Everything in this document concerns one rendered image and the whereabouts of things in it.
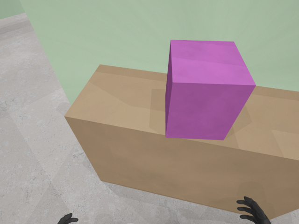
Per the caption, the pedestal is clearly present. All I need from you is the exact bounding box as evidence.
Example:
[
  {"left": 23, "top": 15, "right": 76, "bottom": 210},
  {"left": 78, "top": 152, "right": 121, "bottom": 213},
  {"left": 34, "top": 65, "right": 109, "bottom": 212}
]
[{"left": 64, "top": 64, "right": 299, "bottom": 220}]

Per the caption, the robot left hand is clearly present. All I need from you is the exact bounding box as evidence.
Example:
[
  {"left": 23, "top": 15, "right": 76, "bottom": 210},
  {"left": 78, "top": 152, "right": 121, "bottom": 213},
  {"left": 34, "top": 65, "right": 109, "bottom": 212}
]
[{"left": 57, "top": 213, "right": 78, "bottom": 224}]

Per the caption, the robot right hand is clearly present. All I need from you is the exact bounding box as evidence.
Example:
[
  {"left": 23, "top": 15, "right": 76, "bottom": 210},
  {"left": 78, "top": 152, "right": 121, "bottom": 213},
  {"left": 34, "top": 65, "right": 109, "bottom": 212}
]
[{"left": 236, "top": 196, "right": 271, "bottom": 224}]

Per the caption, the carton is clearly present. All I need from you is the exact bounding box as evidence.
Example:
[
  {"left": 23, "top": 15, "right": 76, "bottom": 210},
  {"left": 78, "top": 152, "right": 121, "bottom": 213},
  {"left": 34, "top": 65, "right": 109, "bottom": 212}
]
[{"left": 165, "top": 40, "right": 256, "bottom": 140}]

